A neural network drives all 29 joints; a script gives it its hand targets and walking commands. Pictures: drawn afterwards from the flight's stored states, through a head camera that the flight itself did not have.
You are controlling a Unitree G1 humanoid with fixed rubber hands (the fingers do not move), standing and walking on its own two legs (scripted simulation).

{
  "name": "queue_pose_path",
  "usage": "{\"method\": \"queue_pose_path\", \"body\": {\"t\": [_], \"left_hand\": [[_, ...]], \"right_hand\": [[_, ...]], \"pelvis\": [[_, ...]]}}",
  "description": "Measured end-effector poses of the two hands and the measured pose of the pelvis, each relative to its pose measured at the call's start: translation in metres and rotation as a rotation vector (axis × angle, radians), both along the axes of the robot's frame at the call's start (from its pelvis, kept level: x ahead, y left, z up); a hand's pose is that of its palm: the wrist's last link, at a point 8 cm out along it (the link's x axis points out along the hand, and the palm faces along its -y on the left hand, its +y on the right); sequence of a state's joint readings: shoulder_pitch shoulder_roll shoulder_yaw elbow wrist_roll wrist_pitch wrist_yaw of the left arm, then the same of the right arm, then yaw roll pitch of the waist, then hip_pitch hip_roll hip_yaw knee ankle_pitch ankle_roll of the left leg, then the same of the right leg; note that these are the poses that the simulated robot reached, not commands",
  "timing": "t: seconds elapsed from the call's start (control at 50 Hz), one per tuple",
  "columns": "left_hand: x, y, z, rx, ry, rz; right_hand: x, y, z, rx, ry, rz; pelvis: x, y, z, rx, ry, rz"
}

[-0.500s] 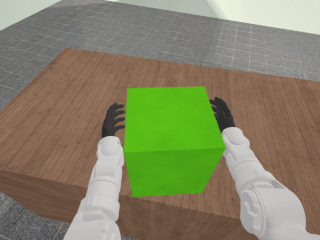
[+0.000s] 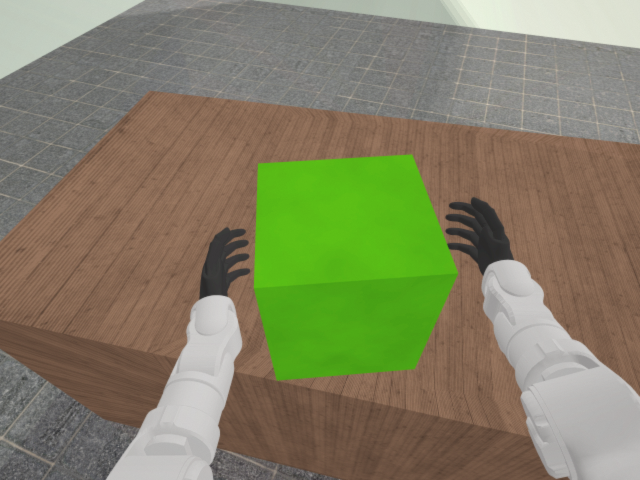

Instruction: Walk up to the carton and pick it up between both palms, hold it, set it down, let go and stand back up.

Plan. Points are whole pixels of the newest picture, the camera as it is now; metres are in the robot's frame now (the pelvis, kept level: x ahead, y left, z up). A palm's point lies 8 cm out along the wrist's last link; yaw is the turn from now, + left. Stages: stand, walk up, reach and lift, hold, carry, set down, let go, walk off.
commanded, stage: set down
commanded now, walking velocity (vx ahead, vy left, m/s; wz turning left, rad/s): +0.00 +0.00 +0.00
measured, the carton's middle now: (341, 272) +0.41 +0.05 +0.02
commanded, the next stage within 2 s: none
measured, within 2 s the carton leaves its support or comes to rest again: neither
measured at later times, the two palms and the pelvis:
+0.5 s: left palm (208, 323) +0.29 +0.20 +0.04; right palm (528, 319) +0.36 -0.19 +0.05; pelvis -0.01 +0.00 +0.00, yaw +1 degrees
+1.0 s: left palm (205, 367) +0.24 +0.18 +0.04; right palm (568, 397) +0.27 -0.22 +0.03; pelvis +0.00 +0.00 +0.01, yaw +1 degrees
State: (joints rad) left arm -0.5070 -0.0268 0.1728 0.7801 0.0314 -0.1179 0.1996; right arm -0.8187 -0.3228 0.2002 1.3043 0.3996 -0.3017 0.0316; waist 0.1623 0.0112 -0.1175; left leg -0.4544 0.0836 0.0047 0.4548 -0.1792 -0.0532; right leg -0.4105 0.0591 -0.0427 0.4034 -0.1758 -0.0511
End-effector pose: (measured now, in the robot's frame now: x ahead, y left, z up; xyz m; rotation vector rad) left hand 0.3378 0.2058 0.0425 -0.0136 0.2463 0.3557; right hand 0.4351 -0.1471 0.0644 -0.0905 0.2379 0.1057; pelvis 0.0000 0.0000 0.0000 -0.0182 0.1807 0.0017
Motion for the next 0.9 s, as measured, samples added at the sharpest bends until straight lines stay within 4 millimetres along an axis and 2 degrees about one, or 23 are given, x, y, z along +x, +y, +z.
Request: {"method": "queue_pose_path", "body": {"t": [0.08, 0.24, 0.38, 0.62, 0.9], "left_hand": [[-0.008, 0.002, -0.001, -0.002, -0.004, 0.000], [-0.022, 0.002, 0.005, 0.009, -0.018, -0.012], [-0.037, -0.002, 0.003, 0.013, -0.007, -0.021], [-0.061, -0.009, -0.001, 0.009, 0.005, -0.025], [-0.090, -0.018, -0.004, 0.013, 0.018, -0.024]], "right_hand": [[-0.011, -0.010, -0.001, 0.006, 0.002, 0.010], [-0.033, -0.016, -0.003, 0.019, 0.006, 0.038], [-0.057, -0.027, -0.012, 0.025, 0.016, 0.035], [-0.098, -0.051, -0.022, 0.022, 0.018, 0.031], [-0.144, -0.067, -0.032, 0.034, 0.020, 0.011]], "pelvis": [[-0.004, -0.002, 0.000, 0.005, -0.011, -0.004], [-0.007, -0.004, 0.001, 0.012, -0.059, 0.007], [-0.007, -0.003, 0.003, 0.016, -0.097, 0.014], [-0.004, -0.003, 0.005, 0.022, -0.144, 0.011], [0.002, -0.002, 0.007, 0.027, -0.198, 0.017]]}}
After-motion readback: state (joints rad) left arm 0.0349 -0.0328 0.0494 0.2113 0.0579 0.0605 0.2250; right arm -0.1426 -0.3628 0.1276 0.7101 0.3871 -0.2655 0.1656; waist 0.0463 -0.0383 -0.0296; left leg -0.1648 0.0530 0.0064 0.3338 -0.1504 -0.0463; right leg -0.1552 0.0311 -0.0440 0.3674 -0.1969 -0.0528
